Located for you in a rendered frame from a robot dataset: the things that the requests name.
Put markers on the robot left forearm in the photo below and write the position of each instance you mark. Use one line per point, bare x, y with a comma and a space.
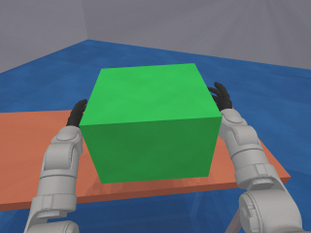
57, 182

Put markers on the robot right hand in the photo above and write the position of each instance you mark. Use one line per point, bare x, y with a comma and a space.
222, 99

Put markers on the table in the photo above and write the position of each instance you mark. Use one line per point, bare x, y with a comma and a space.
25, 137

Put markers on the robot left hand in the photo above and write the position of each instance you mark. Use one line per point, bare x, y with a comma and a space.
77, 113

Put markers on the robot right forearm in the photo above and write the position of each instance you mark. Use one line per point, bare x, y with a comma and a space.
252, 169

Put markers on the carton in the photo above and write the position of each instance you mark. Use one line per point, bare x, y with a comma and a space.
151, 123

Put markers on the robot right upper arm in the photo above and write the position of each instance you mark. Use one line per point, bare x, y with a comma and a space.
269, 211

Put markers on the robot left upper arm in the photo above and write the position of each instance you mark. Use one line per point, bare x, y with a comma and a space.
65, 226

